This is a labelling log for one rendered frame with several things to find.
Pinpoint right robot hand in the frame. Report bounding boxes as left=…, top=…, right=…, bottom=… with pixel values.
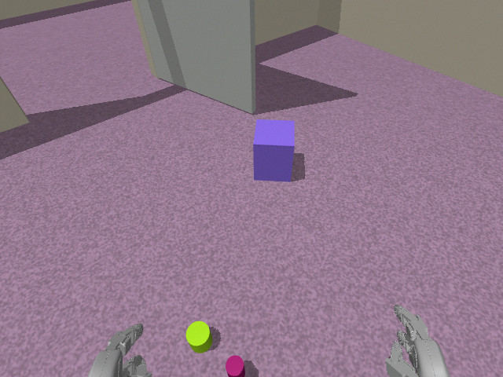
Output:
left=385, top=305, right=450, bottom=377

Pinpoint left robot hand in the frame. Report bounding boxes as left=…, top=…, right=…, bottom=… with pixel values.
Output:
left=87, top=324, right=152, bottom=377

